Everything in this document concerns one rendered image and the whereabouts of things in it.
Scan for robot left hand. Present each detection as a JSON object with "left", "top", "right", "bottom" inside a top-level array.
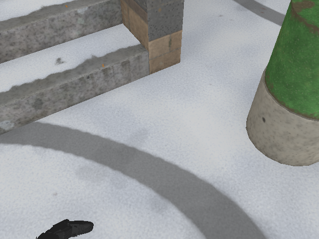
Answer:
[{"left": 36, "top": 219, "right": 94, "bottom": 239}]

